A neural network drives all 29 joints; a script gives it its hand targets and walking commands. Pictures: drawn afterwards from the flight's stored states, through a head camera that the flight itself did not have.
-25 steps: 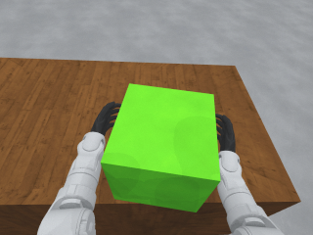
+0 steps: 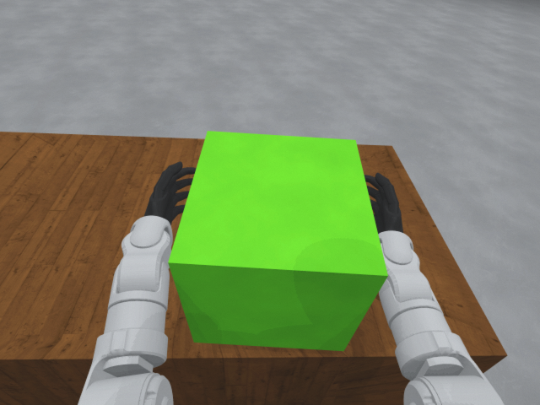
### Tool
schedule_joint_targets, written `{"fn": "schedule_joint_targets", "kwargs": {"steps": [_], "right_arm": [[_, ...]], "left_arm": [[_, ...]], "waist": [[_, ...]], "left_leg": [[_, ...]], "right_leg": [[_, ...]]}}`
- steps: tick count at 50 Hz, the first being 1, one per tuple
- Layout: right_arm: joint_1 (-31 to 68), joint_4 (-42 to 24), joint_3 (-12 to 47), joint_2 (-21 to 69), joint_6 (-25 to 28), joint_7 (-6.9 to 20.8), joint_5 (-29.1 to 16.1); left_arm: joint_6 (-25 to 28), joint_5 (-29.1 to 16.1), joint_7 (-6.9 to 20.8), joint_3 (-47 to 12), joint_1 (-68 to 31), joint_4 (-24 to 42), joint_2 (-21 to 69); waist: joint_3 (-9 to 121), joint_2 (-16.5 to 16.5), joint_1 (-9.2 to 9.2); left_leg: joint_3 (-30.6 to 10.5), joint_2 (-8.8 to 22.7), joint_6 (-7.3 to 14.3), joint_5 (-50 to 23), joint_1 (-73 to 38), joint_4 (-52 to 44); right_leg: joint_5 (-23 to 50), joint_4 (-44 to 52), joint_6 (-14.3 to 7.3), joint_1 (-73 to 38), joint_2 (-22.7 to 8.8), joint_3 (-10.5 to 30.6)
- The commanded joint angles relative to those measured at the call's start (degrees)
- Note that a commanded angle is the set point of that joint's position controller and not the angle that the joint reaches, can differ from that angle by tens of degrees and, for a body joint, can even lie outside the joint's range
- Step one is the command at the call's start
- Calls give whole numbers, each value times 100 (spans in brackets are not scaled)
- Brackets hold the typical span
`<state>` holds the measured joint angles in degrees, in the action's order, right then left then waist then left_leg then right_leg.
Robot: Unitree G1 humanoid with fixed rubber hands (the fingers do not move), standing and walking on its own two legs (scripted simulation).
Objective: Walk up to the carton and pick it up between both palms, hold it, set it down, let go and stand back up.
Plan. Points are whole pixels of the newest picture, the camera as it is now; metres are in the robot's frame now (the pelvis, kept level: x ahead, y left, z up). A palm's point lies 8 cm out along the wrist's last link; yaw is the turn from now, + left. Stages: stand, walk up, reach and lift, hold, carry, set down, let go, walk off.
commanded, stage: reach and lift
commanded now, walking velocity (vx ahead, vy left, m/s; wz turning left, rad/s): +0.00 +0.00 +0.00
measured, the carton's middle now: (275, 240) +0.37 -0.01 +0.06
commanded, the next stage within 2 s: hold in 1.64 s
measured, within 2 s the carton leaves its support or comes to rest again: neither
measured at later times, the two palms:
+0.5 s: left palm (159, 211) +0.35 +0.16 +0.15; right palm (395, 213) +0.35 -0.18 +0.14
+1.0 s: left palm (156, 201) +0.34 +0.16 +0.18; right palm (401, 201) +0.35 -0.18 +0.17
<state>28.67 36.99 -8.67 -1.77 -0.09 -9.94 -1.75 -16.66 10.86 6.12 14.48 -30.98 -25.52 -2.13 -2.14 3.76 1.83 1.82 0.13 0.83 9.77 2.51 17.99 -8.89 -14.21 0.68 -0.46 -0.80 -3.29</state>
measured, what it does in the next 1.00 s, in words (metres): stands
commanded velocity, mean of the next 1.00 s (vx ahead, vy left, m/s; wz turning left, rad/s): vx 0.00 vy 0.00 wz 0.00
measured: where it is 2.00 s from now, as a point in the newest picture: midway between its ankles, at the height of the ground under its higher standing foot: outside the picture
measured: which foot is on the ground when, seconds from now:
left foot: down 0.00-1.00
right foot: down 0.00-1.00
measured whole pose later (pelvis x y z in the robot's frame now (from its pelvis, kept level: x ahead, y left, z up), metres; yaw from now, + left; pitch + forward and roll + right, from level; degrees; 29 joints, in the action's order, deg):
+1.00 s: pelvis -0.02 -0.02 +0.00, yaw +1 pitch -7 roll +0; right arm 36.3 32.5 -4.8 -5.4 -13.2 -7.8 -7.7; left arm -36.9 13.1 3.9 17.1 -32.2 -7.0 0.4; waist -1.9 3.2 2.7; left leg 0.8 0.9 -0.3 8.2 2.3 17.8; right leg -9.1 -16.6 -0.7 0.3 0.0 -4.2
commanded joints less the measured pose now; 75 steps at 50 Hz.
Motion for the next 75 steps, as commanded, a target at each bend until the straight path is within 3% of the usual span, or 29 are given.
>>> {"fn": "schedule_joint_targets", "kwargs": {"steps": [1,5,10,12,15,16,18,20,27,28,29,35,39,41,44,47,52,57,61,63,66,70,74,75], "right_arm": [[3539,-1440,2184,2868,283,765,-114],[3988,-1924,2346,2825,260,847,-298],[4075,-1760,2211,2568,74,968,-265],[4371,-1888,2186,2565,73,1012,-269],[4326,-1993,2349,2659,-10,1009,-415],[4322,-1824,2248,2625,-88,982,-364],[4410,-1985,2312,2599,-96,999,-453],[4463,-2005,2316,2616,-184,976,-462],[4290,-2057,2527,2680,-441,867,-687],[4330,-2010,2451,2650,-502,848,-652],[4472,-2139,2471,2648,-510,853,-672],[4630,-2303,2622,2727,-687,782,-828],[4623,-2153,2490,2698,-873,769,-818],[4800,-2307,2513,2706,-858,811,-875],[4717,-2353,2572,2708,-890,793,-964],[4745,-2049,2382,2599,-1020,807,-877],[4896,-2337,2551,2589,-1003,796,-1052],[5073,-2342,2497,2641,-1039,821,-1018],[5003,-2396,2630,2665,-1062,799,-1160],[4957,-2473,2624,2569,-1088,773,-1194],[4861,-2298,2568,2503,-1206,767,-1157],[4916,-2020,2409,2505,-1292,801,-1122],[5138,-2555,2639,2524,-1197,829,-1377],[5159,-2603,2665,2482,-1243,797,-1382]], "left_arm": [[33,-173,457,-2360,-3005,1100,2981],[-155,-395,293,-2722,-3163,1467,3125],[-481,-312,199,-2593,-2980,1384,3067],[-554,-418,170,-2675,-3279,1628,3117],[-668,-453,136,-2751,-3169,1876,3137],[-726,-389,182,-2635,-3207,1602,3041],[-808,-382,185,-2646,-3139,1850,3095],[-909,-352,218,-2541,-3074,1706,2983],[-1133,-312,288,-2527,-3104,2350,2847],[-1197,-294,323,-2482,-3100,2140,2801],[-1225,-326,330,-2487,-3147,2226,2808],[-1436,-304,350,-2438,-3124,2334,2747],[-1605,-264,390,-2368,-3219,2280,2707],[-1631,-333,367,-2438,-3342,2427,2755],[-1657,-377,348,-2566,-3347,2650,2798],[-1771,-202,367,-2307,-3357,2304,2689],[-1854,-285,329,-2440,-3238,2517,2764],[-1872,-313,333,-2385,-3439,2435,2719],[-1846,-387,309,-2521,-3550,2774,2747],[-1864,-437,291,-2691,-3475,2838,2794],[-1954,-337,330,-2471,-3360,2634,2666],[-2016,-267,376,-2358,-3550,2558,2652],[-2001,-546,244,-2822,-3621,3106,2885],[-2040,-524,235,-2802,-3535,2953,2863]], "waist": [[1993,-632,28],[2471,-613,28],[2190,-484,-55],[2463,-437,-54],[2660,-450,-33],[2461,-353,33],[2651,-449,-56],[2524,-373,-41],[2505,-373,68],[2256,-355,132],[2346,-308,81],[2331,-250,26],[2092,-248,135],[2298,-312,75],[2438,-410,170],[1971,-362,115],[2340,-390,104],[2275,-327,63],[2622,-439,101],[2648,-497,246],[2270,-342,198],[2019,-402,174],[2857,-656,224],[2704,-604,246]], "left_leg": [[69,-110,-395,-2122,-944,-37],[30,-100,-417,-2212,-1098,103],[32,-62,-327,-1670,-1077,-54],[58,-48,-297,-1437,-992,-100],[72,-99,-277,-1770,-1105,22],[82,-122,-233,-1499,-970,-39],[83,-111,-233,-1579,-1021,-42],[93,-163,-177,-1527,-938,-15],[89,-227,-186,-1794,-883,29],[94,-249,-166,-1545,-750,-36],[96,-241,-147,-1396,-694,-77],[95,-260,-71,-1332,-611,-90],[97,-261,-70,-1069,-543,-174],[96,-241,-75,-1129,-600,-147],[51,-229,-152,-1555,-791,-24],[86,-236,-104,-927,-606,-217],[46,-226,-145,-1571,-796,-9],[80,-232,-75,-1195,-617,-116],[63,-238,-148,-1562,-774,-3],[14,-222,-228,-1825,-950,92],[32,-238,-154,-1559,-765,-29],[45,-207,-163,-1162,-600,-181],[-34,-182,-315,-2153,-1072,158],[-34,-199,-304,-2114,-1059,174]], "right_leg": [[948,74,53,-120,334,-165],[868,35,42,147,389,-217],[334,97,10,355,389,-243],[134,67,14,485,388,-274],[696,-12,44,258,369,-211],[551,37,71,256,344,-194],[597,-15,53,203,369,-224],[746,10,88,98,320,-172],[1407,-110,174,-298,311,-150],[1270,-67,195,-264,282,-136],[1141,-76,200,-227,286,-151],[1241,-108,218,-324,281,-122],[988,-28,221,-244,263,-131],[915,-49,199,-178,278,-147],[1373,-115,199,-293,307,-175],[643,19,180,-44,291,-186],[1260,-85,181,-279,359,-215],[936,-56,169,-216,336,-181],[1353,-146,194,-362,357,-185],[1523,-140,181,-315,394,-202],[1320,-77,193,-283,370,-183],[800,-48,161,-182,357,-208],[1467,-172,119,-270,446,-234],[1456,-128,128,-229,441,-215]]}}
